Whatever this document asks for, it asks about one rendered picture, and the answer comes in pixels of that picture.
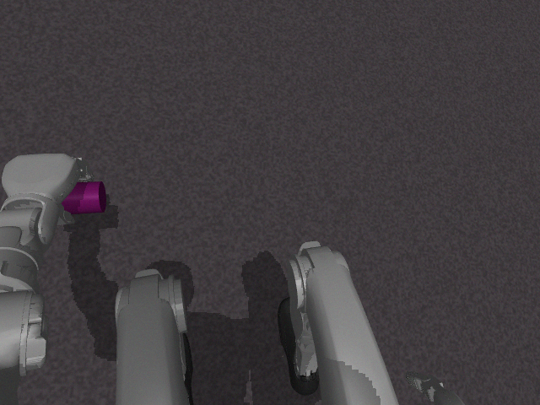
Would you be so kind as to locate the left robot arm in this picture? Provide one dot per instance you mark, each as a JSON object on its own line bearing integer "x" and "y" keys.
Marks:
{"x": 28, "y": 223}

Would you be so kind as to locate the right robot foot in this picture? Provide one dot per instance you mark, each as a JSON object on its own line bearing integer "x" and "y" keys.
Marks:
{"x": 304, "y": 385}

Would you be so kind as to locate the right robot hand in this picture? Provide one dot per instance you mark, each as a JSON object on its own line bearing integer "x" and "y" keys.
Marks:
{"x": 433, "y": 389}

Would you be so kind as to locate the can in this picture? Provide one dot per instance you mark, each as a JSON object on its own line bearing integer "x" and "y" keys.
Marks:
{"x": 86, "y": 197}

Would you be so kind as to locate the left robot hand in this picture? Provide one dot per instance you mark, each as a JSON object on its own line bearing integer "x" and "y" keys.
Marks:
{"x": 50, "y": 175}

